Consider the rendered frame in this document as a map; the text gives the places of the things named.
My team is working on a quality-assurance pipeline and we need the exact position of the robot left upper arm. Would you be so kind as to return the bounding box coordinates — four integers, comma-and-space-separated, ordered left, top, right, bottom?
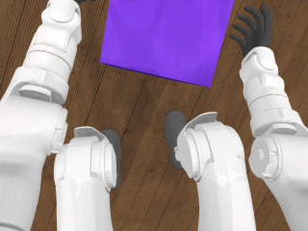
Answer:
0, 94, 68, 231

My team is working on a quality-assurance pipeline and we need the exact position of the robot right hand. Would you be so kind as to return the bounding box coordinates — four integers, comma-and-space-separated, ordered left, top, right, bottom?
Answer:
228, 3, 273, 57

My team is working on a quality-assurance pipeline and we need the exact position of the right robot forearm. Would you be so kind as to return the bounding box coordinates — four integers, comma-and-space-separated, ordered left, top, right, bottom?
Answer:
239, 46, 308, 139

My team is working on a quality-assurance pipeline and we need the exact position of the robot right upper arm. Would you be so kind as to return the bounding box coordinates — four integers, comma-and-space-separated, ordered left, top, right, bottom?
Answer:
248, 133, 308, 231

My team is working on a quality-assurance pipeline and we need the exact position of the robot right thigh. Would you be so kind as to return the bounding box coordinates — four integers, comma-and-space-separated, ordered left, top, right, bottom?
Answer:
181, 121, 256, 231

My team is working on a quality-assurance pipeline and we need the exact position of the robot left shin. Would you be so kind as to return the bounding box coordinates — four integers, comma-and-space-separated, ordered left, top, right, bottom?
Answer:
54, 126, 117, 185

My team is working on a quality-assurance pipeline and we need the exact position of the carton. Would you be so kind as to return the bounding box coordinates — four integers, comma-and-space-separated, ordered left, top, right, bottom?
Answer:
99, 0, 234, 88

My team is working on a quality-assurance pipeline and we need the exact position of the left robot forearm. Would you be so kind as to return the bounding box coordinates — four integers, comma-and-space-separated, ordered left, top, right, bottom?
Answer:
0, 0, 82, 111

